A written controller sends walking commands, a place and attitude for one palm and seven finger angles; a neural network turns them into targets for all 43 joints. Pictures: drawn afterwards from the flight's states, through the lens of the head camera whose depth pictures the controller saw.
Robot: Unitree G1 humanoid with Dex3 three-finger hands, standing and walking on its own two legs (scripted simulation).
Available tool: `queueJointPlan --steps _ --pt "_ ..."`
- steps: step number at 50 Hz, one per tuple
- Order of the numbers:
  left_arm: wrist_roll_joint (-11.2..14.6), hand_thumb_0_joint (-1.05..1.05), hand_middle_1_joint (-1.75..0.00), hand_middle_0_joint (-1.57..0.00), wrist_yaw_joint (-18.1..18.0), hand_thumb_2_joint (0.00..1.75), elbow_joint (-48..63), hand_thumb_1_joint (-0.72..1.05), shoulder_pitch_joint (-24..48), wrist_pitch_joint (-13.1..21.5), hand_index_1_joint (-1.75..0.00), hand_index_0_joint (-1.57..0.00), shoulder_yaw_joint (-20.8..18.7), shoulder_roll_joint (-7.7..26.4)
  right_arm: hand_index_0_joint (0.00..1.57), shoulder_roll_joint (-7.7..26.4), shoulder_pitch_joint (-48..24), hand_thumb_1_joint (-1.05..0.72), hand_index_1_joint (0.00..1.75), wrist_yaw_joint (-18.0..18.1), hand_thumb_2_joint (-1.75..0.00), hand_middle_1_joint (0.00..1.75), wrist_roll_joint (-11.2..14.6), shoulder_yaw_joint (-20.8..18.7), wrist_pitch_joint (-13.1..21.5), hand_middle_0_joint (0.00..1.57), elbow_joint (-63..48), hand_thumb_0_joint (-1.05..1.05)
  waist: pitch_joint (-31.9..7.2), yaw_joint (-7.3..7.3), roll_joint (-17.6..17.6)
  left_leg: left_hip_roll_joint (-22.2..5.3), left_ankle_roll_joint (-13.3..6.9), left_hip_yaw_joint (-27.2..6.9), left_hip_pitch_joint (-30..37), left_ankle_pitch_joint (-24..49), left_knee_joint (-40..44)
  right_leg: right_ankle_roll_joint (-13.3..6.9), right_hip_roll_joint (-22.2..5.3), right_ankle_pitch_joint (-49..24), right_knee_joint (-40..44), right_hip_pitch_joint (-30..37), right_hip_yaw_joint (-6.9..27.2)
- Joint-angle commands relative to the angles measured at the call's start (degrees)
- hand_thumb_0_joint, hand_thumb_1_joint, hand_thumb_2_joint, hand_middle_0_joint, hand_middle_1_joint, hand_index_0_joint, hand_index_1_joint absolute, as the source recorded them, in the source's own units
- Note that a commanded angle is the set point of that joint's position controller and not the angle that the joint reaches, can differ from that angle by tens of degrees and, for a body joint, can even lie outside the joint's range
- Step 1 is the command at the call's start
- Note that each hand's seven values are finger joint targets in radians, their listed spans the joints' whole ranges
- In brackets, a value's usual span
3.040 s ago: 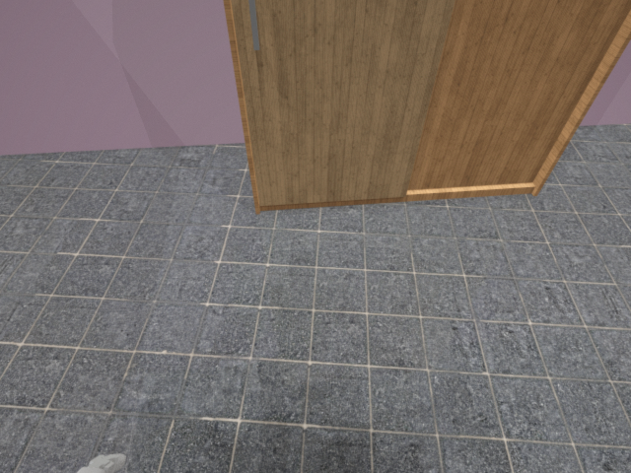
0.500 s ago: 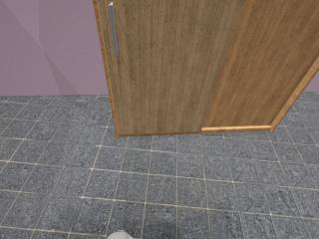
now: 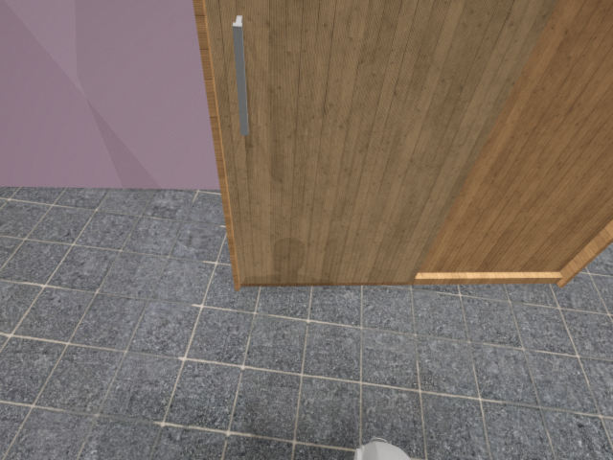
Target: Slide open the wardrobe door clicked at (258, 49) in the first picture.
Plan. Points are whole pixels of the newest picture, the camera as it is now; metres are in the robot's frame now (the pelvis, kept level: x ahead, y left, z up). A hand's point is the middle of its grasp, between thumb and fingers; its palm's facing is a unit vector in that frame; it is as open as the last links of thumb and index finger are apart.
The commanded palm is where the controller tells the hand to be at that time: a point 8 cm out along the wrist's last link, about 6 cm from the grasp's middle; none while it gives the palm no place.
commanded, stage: take the last steps up to it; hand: left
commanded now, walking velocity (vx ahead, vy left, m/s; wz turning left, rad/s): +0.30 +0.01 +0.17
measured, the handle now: (242, 80) +0.79 +0.19 +0.09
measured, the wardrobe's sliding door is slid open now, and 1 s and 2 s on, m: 0.00 0.00 0.00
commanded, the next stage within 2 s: come to a stop and stand still in 0.78 s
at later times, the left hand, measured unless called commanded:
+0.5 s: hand (203, 458) +0.16 +0.16 -0.18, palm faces +0.15 -0.97 -0.18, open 7.2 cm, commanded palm none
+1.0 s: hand (193, 347) +0.32 +0.21 -0.18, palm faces +0.13 -0.97 -0.21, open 7.3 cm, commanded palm none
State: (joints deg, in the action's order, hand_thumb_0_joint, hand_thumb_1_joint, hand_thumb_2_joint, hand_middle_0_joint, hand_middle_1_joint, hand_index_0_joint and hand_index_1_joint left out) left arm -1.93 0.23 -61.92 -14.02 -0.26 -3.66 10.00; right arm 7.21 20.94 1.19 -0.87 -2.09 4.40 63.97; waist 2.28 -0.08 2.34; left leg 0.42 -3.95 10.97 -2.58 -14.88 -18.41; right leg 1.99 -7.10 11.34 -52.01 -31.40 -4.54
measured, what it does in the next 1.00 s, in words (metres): walks ahead: right foot, then left foot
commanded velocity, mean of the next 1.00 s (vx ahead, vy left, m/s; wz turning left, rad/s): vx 0.18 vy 0.00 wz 0.07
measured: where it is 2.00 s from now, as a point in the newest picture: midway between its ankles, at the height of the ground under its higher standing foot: (293, 434)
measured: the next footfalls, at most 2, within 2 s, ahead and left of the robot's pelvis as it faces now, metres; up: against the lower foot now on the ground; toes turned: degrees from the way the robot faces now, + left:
right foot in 0.18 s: +0.20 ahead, -0.14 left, +0.00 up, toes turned -7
left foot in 0.60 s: +0.31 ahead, +0.12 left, +0.00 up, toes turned +13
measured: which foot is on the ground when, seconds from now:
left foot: down 0.00-0.20, up 0.22-0.58, down 0.60-1.00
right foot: up 0.00-0.16, down 0.18-0.62, up 0.64-1.00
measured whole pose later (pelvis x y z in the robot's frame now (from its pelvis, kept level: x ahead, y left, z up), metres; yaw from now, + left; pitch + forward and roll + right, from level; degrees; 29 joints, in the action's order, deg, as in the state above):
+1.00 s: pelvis +0.30 +0.03 +0.00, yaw +5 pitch -2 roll +1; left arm -1.5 -1.2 -61.5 -12.4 -0.1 -2.7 9.7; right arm 6.3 19.6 1.3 -1.3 -1.3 2.3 64.3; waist 2.1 0.8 1.1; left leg 0.4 -2.7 9.5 -7.0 -13.8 -22.6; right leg 1.6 -5.5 14.4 -39.0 -22.6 -4.1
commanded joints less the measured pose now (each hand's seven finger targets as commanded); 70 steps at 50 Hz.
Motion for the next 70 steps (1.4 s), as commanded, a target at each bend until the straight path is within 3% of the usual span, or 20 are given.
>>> queueJointPlan --steps 1,5,7,8,9,10,12,16,27,29,30,31,34,37,46,50,55,68,69,70 --pt "0.39 0.0 -0.3 -0.2 0.39 0.9 5.13 0.9 5.54 1.4 -0.3 -0.2 0.5 0.84 0.2 7.17 7.02 -0.9 0.3 0.54 -0.9 0.3 -0.32 -1.45 0.01 0.2 0.63 0.0 5.03 2.29 -9.47 -16.6 -5.64 -10.24 0.12 21.34 5.62 -0.64 0.2 0.53 9.03 -1.21 -1.3" --pt "0.35 0.0 -0.3 -0.2 0.46 0.9 6.34 0.9 7.2 2.19 -0.3 -0.2 0.32 1.36 0.2 7.49 7.9 -0.9 0.3 0.57 -0.9 0.3 -0.79 -1.63 -0.45 0.2 1.69 0.0 5.56 1.95 -8.5 -16.7 -5.33 -11.92 -0.67 20.31 2.05 -2.04 2.42 3.13 15.97 5.06 -3.07" --pt "0.19 0.0 -0.3 -0.2 0.37 0.9 3.87 0.9 -1.4 3.01 -0.3 -0.2 -0.24 2.9 0.2 7.63 7.32 -0.9 0.3 0.54 -0.9 0.3 -0.38 -1.4 -0.58 0.2 1.81 0.0 0.44 -2.32 -5.24 -13.16 -3.02 -9.05 -3.18 25.62 -9.44 -3.18 5.08 -0.89 23.51 19.44 -4.97" --pt "-0.04 0.0 -0.3 -0.2 -0.06 0.9 1.75 0.9 -8.88 3.68 -0.3 -0.2 -1.05 6.27 0.2 6.55 6.88 -0.9 0.3 0.12 -0.9 0.3 0.22 -1.42 -0.33 0.2 1.25 0.0 -3.47 -5.39 -0.32 -10.34 -0.98 -7.04 -12.08 21.64 -20.84 -5.39 0.23 -2.32 24.81 32.94 0.98" --pt "-0.13 0.0 -0.3 -0.2 -0.76 0.9 -0.04 0.9 -16.93 4.24 -0.3 -0.2 -2.67 12.23 0.2 2.99 8.18 -0.9 0.3 -0.31 -0.9 0.3 0.68 -0.73 0.14 0.2 -0.5 0.0 -9.72 -7.25 13.35 -2.9 1.92 -2.33 -26.75 -2.74 -38.55 -11.11 -16.12 -6.32 29.98 46.08 21.37" --pt "0.96 0.0 -0.3 -0.2 -0.84 0.9 -0.51 0.9 -19.03 4.0 -0.3 -0.2 -2.64 14.3 0.2 4.76 5.98 -0.9 0.3 -0.28 -0.9 0.3 0.53 -1.06 -0.53 0.2 -1.88 0.0 -10.16 -7.14 10.54 -1.49 1.97 -7.32 -31.03 -18.18 -50.98 -15.0 -21.53 -3.11 35.96 42.94 28.89" --pt "0.98 0.0 -0.3 -0.2 -1.23 0.9 2.16 0.9 -8.74 3.8 -0.3 -0.2 -1.67 9.52 0.2 3.94 0.24 -0.9 0.3 -0.85 -0.9 0.3 -0.09 -1.87 -1.51 0.2 -3.05 0.0 -0.19 -4.3 6.17 -6.84 1.85 -11.49 -34.21 -9.88 -56.46 -12.9 -18.82 16.33 41.2 26.39 24.84" --pt "0.38 0.0 -0.3 -0.2 -1.52 0.9 3.28 0.9 -3.76 4.49 -0.3 -0.2 0.18 3.22 0.2 0.93 4.21 -0.9 0.3 -1.59 -0.9 0.3 -0.79 -1.63 -3.63 0.2 -1.22 0.0 3.43 1.51 4.88 -8.32 4.27 -9.01 -27.21 -0.32 -46.69 -8.22 -10.56 7.12 43.55 13.45 5.61" --pt "0.33 0.0 -0.3 -0.2 -1.01 0.9 0.8 0.9 -8.15 4.06 -0.3 -0.2 -0.74 7.78 0.2 3.74 -7.2 -0.9 0.3 -2.92 -0.9 0.3 -0.39 -1.38 -1.99 0.2 -7.58 0.0 3.69 -0.28 4.46 -5.56 4.41 -3.06 -15.85 1.83 -15.73 -8.62 -10.12 4.17 37.86 17.59 2.03" --pt "0.5 0.0 -0.3 -0.2 -0.9 0.9 0.92 0.9 -7.69 3.32 -0.3 -0.2 -0.51 6.43 0.2 7.42 1.6 -0.9 0.3 -2.35 -0.9 0.3 -0.56 -1.94 -1.35 0.2 -5.14 0.0 -0.06 3.75 -5.21 -5.39 4.01 -4.26 -0.86 1.48 -7.71 -6.04 -5.45 5.57 24.62 12.39 -2.3" --pt "0.92 0.0 -0.3 -0.2 -0.51 0.9 2.02 0.9 -8.66 3.11 -0.3 -0.2 -0.09 3.21 0.2 13.28 7.62 -0.9 0.3 -1.62 -0.9 0.3 -1.23 -3.22 -0.97 0.2 -3.88 0.0 -3.12 5.5 -18.49 -16.89 0.26 -20.22 6.3 0.15 -1.38 -2.89 1.26 13.02 8.73 4.11 -6.87" --pt "0.7 0.0 -0.3 -0.2 -0.55 0.9 3.85 0.9 -7.2 3.18 -0.3 -0.2 0.47 2.51 0.2 16.75 10.8 -0.9 0.3 -0.97 -0.9 0.3 -0.91 -3.53 -1.44 0.2 -3.46 0.0 -4.0 6.11 -22.98 -25.08 -4.82 -32.65 7.8 0.78 4.98 -2.07 5.15 24.08 -5.11 -2.94 -5.04" --pt "0.29 0.0 -0.3 -0.2 -0.08 0.9 2.23 0.9 -4.09 2.95 -0.3 -0.2 0.2 3.1 0.2 10.49 1.05 -0.9 0.3 0.14 -0.9 0.3 -0.32 -1.56 -0.9 0.2 -5.33 0.0 0.7 3.01 -10.79 -21.63 -5.01 -23.47 -3.41 1.91 6.64 -2.47 -0.36 12.98 -15.31 -4.3 2.39" --pt "0.32 0.0 -0.3 -0.2 -0.16 0.9 0.04 0.9 -8.48 1.81 -0.3 -0.2 0.7 1.02 0.2 7.81 -1.7 -0.9 0.3 0.37 -0.9 0.3 0.05 -0.52 0.03 0.2 -5.1 0.0 -0.77 -0.08 -9.42 -17.23 -3.49 -13.48 -6.75 14.07 6.94 -1.08 -0.43 6.34 -11.31 1.56 1.96" --pt "0.54 0.0 -0.3 -0.2 -1.04 0.9 2.27 0.9 -1.99 0.57 -0.3 -0.2 1.38 -0.52 0.2 6.77 0.23 -0.9 0.3 0.74 -0.9 0.3 -0.36 -0.64 -0.92 0.2 -2.41 0.0 1.81 0.28 -8.02 -16.47 -5.56 -11.11 -7.23 22.28 4.87 -0.23 0.75 4.19 8.85 7.02 1.02" --pt "0.76 0.0 -0.3 -0.2 -2.02 0.9 0.27 0.9 -5.88 1.06 -0.3 -0.2 1.64 0.89 0.2 5.76 -0.47 -0.9 0.3 1.12 -0.9 0.3 0.01 -0.22 -2.0 0.2 -0.76 0.0 0.32 -1.94 -5.59 -12.48 -0.87 -8.83 -10.14 21.92 -3.92 -0.38 2.27 -7.37 26.97 21.36 0.49" --pt "1.37 0.0 -0.3 -0.2 -3.02 0.9 1.32 0.9 -3.24 1.54 -0.3 -0.2 0.82 7.2 0.2 2.78 3.95 -0.9 0.3 0.44 -0.9 0.3 0.63 -0.33 -4.57 0.2 0.61 0.0 -3.36 0.53 10.11 -4.32 5.12 -5.89 -10.23 -4.01 -8.82 -8.2 -9.51 -26.92 29.41 21.65 11.41" --pt "0.72 0.0 -0.3 -0.2 -2.87 0.9 4.93 0.9 1.72 -0.94 -0.3 -0.2 0.24 3.45 0.2 5.81 -1.44 -0.9 0.3 0.54 -0.9 0.3 -0.15 -1.33 -4.61 0.2 -3.47 0.0 -0.34 -0.93 -7.23 -11.01 1.72 -11.53 -12.42 9.39 -0.02 -2.81 1.47 -3.37 22.48 18.09 1.8" --pt "1.61 0.0 -0.3 -0.2 -4.88 0.9 2.21 0.9 -6.15 -0.25 -0.3 -0.2 1.35 5.43 0.2 9.01 -8.07 -0.9 0.3 0.24 -0.9 0.3 1.0 -1.3 -3.53 0.2 -9.16 0.0 -1.48 -2.76 -5.46 -11.39 3.2 -7.55 -13.94 12.13 -12.29 -4.44 -3.09 -16.86 21.67 19.67 6.11" --pt "1.12 0.0 -0.3 -0.2 -4.21 0.9 4.9 0.9 -3.09 0.71 -0.3 -0.2 0.98 8.66 0.2 5.61 -3.22 -0.9 0.3 -0.22 -0.9 0.3 0.39 -1.1 -4.22 0.2 -10.03 0.0 -6.14 -0.21 -3.25 -4.77 4.16 -6.91 -14.34 -6.21 -11.45 -6.96 -6.57 -5.16 25.41 19.23 11.21"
